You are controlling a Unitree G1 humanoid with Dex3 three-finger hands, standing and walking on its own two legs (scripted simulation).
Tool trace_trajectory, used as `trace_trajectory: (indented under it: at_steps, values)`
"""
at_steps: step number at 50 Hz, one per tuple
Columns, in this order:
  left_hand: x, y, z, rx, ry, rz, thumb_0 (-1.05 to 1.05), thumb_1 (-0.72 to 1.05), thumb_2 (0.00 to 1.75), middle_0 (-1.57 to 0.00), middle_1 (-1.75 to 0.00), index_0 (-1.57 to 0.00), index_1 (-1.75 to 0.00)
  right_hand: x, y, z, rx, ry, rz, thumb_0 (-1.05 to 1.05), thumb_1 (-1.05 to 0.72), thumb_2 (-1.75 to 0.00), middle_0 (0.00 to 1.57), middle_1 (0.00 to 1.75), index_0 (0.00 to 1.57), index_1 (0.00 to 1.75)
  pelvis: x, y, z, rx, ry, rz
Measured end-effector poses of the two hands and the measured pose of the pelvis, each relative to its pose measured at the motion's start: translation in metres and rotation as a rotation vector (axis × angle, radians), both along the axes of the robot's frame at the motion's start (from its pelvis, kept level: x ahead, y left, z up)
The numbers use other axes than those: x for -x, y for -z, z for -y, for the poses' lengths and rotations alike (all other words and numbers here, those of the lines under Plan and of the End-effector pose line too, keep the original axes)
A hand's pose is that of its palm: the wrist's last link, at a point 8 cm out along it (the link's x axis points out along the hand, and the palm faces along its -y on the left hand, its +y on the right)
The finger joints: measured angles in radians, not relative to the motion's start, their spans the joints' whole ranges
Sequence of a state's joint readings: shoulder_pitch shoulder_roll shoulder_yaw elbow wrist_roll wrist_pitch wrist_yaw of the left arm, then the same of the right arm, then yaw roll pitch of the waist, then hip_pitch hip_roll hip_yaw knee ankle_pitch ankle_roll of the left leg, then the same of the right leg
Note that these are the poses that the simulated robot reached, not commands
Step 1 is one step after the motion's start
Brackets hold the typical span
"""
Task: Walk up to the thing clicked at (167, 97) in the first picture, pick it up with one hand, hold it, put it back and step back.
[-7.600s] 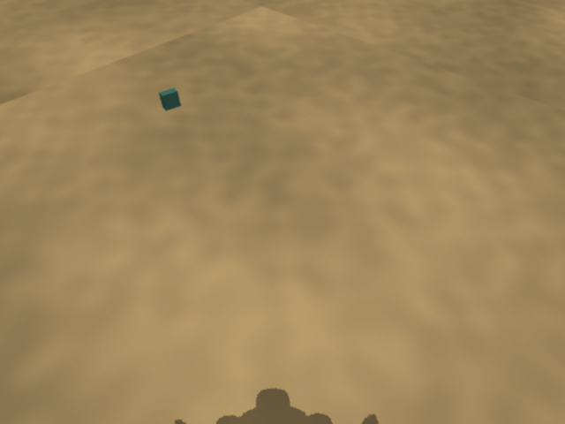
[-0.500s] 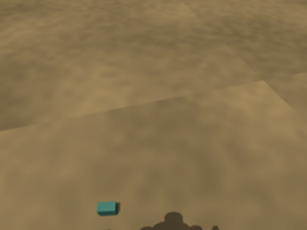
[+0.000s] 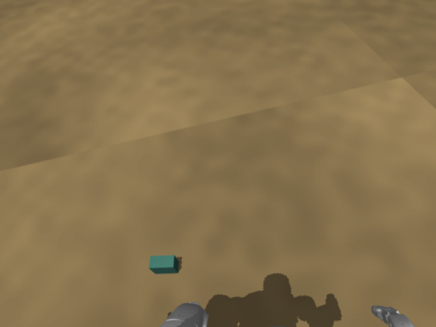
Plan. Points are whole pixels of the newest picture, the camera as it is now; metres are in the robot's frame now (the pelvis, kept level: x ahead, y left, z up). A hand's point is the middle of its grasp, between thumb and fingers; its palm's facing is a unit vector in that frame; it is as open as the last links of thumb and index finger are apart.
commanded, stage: walk up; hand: left
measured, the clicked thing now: (164, 264) +0.41 +0.30 -0.72
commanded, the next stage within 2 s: none
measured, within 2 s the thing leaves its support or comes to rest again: neither
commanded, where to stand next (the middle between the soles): +0.06 +0.05 m, yaw +1 degrees
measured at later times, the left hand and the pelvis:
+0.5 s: hand out of the picture +0.07 +0.33 -0.16, palm faces +0.06 -0.92 -0.38, open 7.4 cm; pelvis +0.03 +0.06 -0.01, yaw +3 degrees
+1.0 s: hand out of the picture +0.03 +0.32 -0.15, palm faces +0.03 -0.94 -0.34, open 7.4 cm; pelvis +0.01 +0.05 +0.00, yaw +4 degrees
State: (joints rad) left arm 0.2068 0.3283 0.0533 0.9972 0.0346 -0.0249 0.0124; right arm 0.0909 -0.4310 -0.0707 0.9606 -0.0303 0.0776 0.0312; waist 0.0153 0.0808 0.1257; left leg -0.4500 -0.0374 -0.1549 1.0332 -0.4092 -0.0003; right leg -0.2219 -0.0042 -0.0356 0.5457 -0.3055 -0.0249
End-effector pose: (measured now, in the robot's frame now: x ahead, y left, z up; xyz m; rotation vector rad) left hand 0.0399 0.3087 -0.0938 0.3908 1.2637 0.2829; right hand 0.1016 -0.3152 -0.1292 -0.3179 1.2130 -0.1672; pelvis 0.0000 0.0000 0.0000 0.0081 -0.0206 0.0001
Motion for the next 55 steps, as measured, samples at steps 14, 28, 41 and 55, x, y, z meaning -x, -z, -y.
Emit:
trace_trajectory:
  at_steps: [14,28,41,55]
  values:
    - [0.042,0.001,-0.064,-0.019,-0.118,-0.012,0.00,0.90,0.90,-0.21,-0.30,-0.21,-0.30,-0.041,-0.011,-0.048,0.012,-0.115,0.002,0.01,-0.91,-0.90,0.20,0.30,0.20,0.30,-0.033,0.005,-0.038,0.019,-0.084,0.019]
    - [-0.027,0.032,-0.061,0.062,-0.032,0.050,0.00,0.90,0.90,-0.20,-0.30,-0.20,-0.30,-0.093,-0.023,-0.097,0.004,-0.129,0.216,0.00,-0.91,-0.90,0.20,0.30,0.20,0.30,-0.021,0.012,-0.056,0.010,-0.036,0.016]
    - [-0.016,0.020,-0.034,0.061,0.030,0.089,0.00,0.90,0.90,-0.20,-0.30,-0.20,-0.30,-0.004,-0.013,-0.034,0.071,-0.040,0.070,0.01,-0.91,-0.90,0.20,0.30,0.20,0.30,0.004,0.011,-0.032,-0.008,-0.026,0.011]
    - [0.008,0.024,-0.078,0.087,-0.030,0.015,0.00,0.90,0.90,-0.20,-0.30,-0.20,-0.30,0.023,-0.042,-0.053,0.123,-0.048,0.079,0.01,-0.91,-0.90,0.20,0.30,0.20,0.30,-0.021,0.003,-0.062,-0.008,-0.053,0.032]
